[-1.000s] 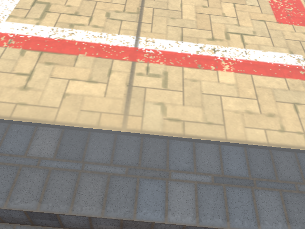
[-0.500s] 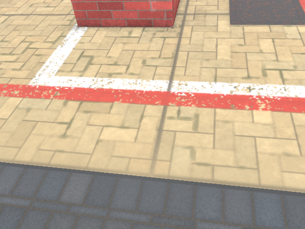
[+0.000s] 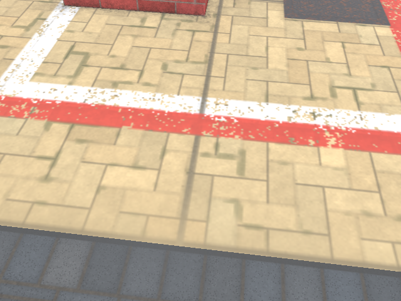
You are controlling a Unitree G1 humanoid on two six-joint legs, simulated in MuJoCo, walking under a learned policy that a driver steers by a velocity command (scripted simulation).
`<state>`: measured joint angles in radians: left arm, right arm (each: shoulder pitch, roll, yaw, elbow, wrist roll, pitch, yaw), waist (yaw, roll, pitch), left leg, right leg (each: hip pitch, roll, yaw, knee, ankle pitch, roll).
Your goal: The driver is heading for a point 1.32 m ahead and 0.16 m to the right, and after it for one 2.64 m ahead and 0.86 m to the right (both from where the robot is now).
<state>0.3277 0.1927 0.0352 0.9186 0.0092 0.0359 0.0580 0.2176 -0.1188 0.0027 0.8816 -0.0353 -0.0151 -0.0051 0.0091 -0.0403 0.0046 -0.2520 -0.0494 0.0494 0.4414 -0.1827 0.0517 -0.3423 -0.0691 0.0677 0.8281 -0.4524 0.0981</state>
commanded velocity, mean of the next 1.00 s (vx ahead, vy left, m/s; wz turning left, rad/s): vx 0.31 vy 0.00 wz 0.00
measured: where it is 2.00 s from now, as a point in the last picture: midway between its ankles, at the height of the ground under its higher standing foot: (230, 185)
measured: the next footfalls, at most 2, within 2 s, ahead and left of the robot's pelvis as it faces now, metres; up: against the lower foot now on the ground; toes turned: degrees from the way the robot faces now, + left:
right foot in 0.06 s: +0.06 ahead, -0.15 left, +0.00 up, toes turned +1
right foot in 0.76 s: +0.39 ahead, -0.18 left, +0.16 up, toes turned -5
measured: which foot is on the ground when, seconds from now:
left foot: down 0.00-0.78, up 0.80-1.00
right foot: up 0.00-0.04, down 0.06-0.46, up 0.48-0.74, down 0.76-1.00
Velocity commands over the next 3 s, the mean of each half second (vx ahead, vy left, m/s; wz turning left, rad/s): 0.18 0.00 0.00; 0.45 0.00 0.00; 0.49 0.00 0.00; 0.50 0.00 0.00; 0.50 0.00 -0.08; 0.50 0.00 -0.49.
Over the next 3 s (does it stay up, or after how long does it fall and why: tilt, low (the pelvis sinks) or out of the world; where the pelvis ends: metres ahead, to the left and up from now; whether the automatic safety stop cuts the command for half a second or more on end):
stays up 1.45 -0.12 0.14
